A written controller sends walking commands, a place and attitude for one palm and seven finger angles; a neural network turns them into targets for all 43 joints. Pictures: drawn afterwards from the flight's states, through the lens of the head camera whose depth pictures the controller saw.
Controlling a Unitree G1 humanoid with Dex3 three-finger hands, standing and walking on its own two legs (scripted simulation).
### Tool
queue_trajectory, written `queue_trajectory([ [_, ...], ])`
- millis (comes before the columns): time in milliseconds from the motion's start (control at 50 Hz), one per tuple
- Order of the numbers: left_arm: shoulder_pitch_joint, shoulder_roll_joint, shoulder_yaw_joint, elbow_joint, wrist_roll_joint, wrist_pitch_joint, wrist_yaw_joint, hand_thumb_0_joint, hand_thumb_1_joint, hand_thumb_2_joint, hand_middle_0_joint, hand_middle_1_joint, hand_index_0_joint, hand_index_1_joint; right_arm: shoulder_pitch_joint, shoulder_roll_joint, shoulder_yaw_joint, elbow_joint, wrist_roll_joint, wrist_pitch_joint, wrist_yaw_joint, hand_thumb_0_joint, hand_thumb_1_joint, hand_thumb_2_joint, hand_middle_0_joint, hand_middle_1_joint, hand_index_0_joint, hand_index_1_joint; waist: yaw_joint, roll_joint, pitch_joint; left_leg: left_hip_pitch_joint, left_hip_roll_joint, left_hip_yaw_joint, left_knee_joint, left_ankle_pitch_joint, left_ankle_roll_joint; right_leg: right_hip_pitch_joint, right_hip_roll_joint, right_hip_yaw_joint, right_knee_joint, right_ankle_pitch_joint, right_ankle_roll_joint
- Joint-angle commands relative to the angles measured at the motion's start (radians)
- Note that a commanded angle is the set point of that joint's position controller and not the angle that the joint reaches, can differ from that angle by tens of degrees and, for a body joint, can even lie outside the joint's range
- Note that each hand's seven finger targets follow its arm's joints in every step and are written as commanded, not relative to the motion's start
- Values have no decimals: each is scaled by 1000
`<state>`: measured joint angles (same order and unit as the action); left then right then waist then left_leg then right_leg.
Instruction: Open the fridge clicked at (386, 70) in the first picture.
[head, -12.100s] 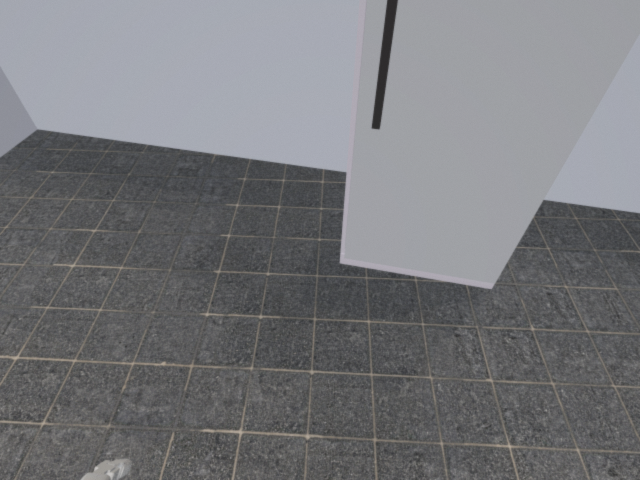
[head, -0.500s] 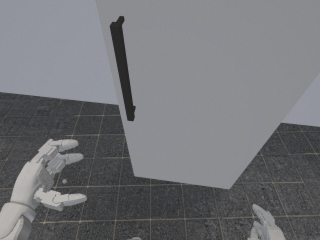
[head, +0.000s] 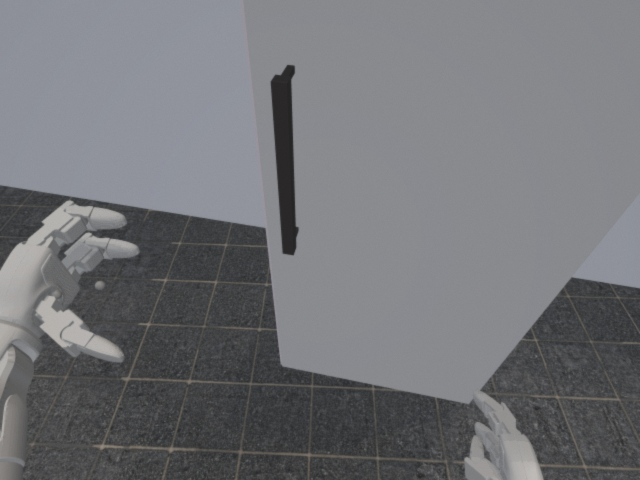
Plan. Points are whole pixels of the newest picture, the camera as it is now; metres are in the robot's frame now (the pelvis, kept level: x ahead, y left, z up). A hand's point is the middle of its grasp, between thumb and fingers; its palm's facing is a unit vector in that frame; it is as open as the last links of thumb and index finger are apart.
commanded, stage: raise the hand to about handle height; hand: left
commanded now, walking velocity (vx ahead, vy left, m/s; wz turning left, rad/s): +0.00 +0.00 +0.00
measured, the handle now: (289, 173) +0.53 +0.11 +0.10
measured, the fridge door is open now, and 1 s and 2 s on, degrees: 0 0 0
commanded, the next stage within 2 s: move the hooked fingers beside the handle in 0.56 s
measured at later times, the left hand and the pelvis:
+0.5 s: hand (115, 278) +0.28 +0.26 +0.14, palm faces -0.01 -1.00 -0.09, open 14.0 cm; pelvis +0.00 -0.02 +0.00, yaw +0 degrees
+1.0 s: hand (155, 257) +0.31 +0.23 +0.14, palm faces -0.05 -1.00 -0.06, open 14.0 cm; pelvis +0.01 -0.03 +0.00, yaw +0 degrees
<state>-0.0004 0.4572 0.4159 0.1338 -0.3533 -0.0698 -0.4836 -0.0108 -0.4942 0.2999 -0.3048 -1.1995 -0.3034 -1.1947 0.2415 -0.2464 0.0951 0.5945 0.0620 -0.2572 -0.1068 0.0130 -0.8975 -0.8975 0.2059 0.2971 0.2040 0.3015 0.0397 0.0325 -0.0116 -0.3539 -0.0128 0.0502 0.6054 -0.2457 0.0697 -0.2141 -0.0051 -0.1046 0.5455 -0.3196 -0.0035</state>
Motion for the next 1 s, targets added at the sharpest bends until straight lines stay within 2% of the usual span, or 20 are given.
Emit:
queue_trajectory([
  [0, -279, 269, 96, -50, -13, 5, -31, 0, -500, 300, -300, -1200, -300, -1200, -86, -163, -67, -135, 14, -45, -13, 0, -900, -900, 200, 300, 200, 300, -22, 90, -87, 192, 39, -166, -179, -37, -46, -139, 31, 29, -104, 53, -28],
  [60, -306, 269, 66, -13, -4, 61, -66, 0, -500, 300, -300, -1200, -300, -1200, -89, -167, -69, -151, 20, -43, -14, 0, -900, -900, 200, 300, 200, 300, -24, 71, -99, 197, 34, -171, -183, -56, -40, -144, 27, 30, -106, 50, -26],
  [80, -289, 252, 53, -1, -9, 69, -78, 0, -500, 300, -300, -1200, -300, -1200, -90, -165, -66, -156, 20, -42, -9, 0, -900, -900, 200, 300, 200, 300, -20, 31, -109, 196, 30, -161, -172, -28, -36, -132, 30, 35, -115, 63, -27],
  [140, -300, 283, 84, -89, -23, 40, -88, 0, -500, 300, -300, -1200, -300, -1200, -96, -166, -71, -171, 15, -51, 2, 0, -900, -900, 200, 300, 200, 300, -15, 30, -192, 236, 26, -157, -147, 34, -32, -117, 30, 36, -103, 88, -26],
  [200, -308, 320, 136, -146, -34, -13, -68, 0, -500, 300, -300, -1200, -300, -1200, -99, -163, -72, -168, 8, -60, 9, 0, -900, -900, 200, 300, 200, 300, -10, 50, -211, 256, 27, -151, -147, 57, -33, -103, 34, 38, -105, 95, -29],
  [280, -287, 354, 187, -133, -25, -34, -32, 0, -500, 300, -300, -1200, -300, -1200, -88, -162, -77, -153, 5, -62, 8, 0, -900, -900, 200, 300, 200, 300, 0, 88, -183, 245, 26, -132, -149, 66, -33, -94, 32, 44, -118, 100, -30],
  [300, -296, 326, 165, -133, -23, -30, -29, 0, -500, 300, -300, -1200, -300, -1200, -90, -160, -76, -151, 7, -62, 6, 0, -900, -900, 200, 300, 200, 300, -7, 127, -167, 245, 25, -129, -154, 69, -34, -94, 30, 42, -118, 106, -32],
  [340, -297, 302, 139, -116, -16, -19, -27, 0, -500, 300, -300, -1200, -300, -1200, -86, -160, -77, -148, 10, -61, 3, 0, -900, -900, 200, 300, 200, 300, -15, 128, -148, 240, 25, -127, -158, 60, -34, -98, 27, 41, -122, 104, -29],
  [400, -280, 285, 119, -72, -19, -1, -43, 0, -500, 300, -300, -1200, -300, -1200, -81, -164, -82, -144, 11, -56, 0, 0, -900, -900, 200, 300, 200, 300, -22, 45, -137, 220, 21, -111, -138, 89, -23, -94, 25, 55, -131, 140, -21],
  [480, -314, 284, 99, -84, -24, -6, -63, 0, -500, 300, -300, -1200, -300, -1200, -91, -163, -80, -144, 12, -52, -3, 0, -900, -900, 200, 300, 200, 300, -27, 60, -136, 221, 20, -105, -119, 90, -22, -98, 21, 71, -131, 139, -18],
  [560, -303, 316, 142, -108, -28, -26, -58, 0, -500, 300, -300, -1200, -300, -1200, -88, -160, -84, -149, 12, -57, -4, 0, -900, -900, 200, 300, 200, 300, -19, 66, -208, 249, 14, -101, -109, 140, -21, -74, 21, 62, -112, 196, -16],
  [580, -280, 335, 162, -94, -32, -27, -55, 0, -500, 300, -300, -1200, -300, -1200, -87, -161, -83, -147, 9, -55, 0, 0, -900, -900, 200, 300, 200, 300, -12, 27, -202, 236, 15, -96, -100, 159, -19, -62, 20, 72, -114, 218, -13],
  [660, -285, 301, 145, -66, -38, -26, -55, 0, -500, 300, -300, -1200, -300, -1200, -92, -159, -83, -144, 14, -51, -1, 0, -900, -900, 200, 300, 200, 300, -19, 43, -170, 219, 13, -91, -102, 138, -21, -87, 17, 69, -111, 213, -9],
  [680, -290, 309, 147, -47, -39, -23, -57, 0, -500, 300, -300, -1200, -300, -1200, -87, -162, -85, -139, 14, -47, -1, 0, -900, -900, 200, 300, 200, 300, -20, 19, -164, 211, 15, -82, -88, 152, -18, -81, 13, 86, -113, 236, -1],
  [760, -335, 277, 102, -44, -32, -15, -63, 0, -500, 300, -300, -1200, -300, -1200, -86, -160, -86, -142, 18, -43, -5, 0, -900, -900, 200, 300, 200, 300, -30, 71, -176, 222, 10, -80, -83, 152, -19, -99, 11, 81, -104, 244, -2],
  [820, -377, 302, 113, 11, -31, -15, -63, 0, -500, 300, -300, -1200, -300, -1200, -73, -168, -90, -132, 17, -32, -10, 0, -900, -900, 200, 300, 200, 300, -40, -1, -164, 185, 12, -79, -69, 138, -16, -106, 7, 99, -104, 239, 9],
  [880, -457, 324, 112, 13, -24, -35, -58, 0, -500, 300, -300, -1200, -300, -1200, -70, -170, -89, -126, 17, -25, -16, 0, -900, -900, 200, 300, 200, 300, -43, 9, -187, 194, 13, -78, -62, 140, -16, -102, 6, 103, -100, 227, 6],
  [900, -488, 300, 85, -6, -21, -43, -57, 0, -500, 300, -300, -1200, -300, -1200, -75, -165, -88, -131, 19, -27, -16, 0, -900, -900, 200, 300, 200, 300, -46, 53, -210, 209, 9, -77, -65, 143, -16, -99, 6, 99, -95, 230, 2],
  [960, -522, 298, 77, 24, -13, -53, -42, 0, -500, 300, -300, -1200, -300, -1200, -65, -163, -88, -125, 19, -24, -20, 0, -900, -900, 200, 300, 200, 300, -50, 71, -222, 222, 10, -82, -69, 135, -18, -110, 8, 89, -92, 216, -4],
  [980, -522, 299, 79, 40, -16, -52, -39, 0, -500, 300, -300, -1200, -300, -1200, -57, -167, -89, -121, 17, -19, -19, 0, -900, -900, 200, 300, 200, 300, -47, 16, -227, 214, 13, -82, -63, 152, -16, -95, 9, 90, -89, 238, -3],
])
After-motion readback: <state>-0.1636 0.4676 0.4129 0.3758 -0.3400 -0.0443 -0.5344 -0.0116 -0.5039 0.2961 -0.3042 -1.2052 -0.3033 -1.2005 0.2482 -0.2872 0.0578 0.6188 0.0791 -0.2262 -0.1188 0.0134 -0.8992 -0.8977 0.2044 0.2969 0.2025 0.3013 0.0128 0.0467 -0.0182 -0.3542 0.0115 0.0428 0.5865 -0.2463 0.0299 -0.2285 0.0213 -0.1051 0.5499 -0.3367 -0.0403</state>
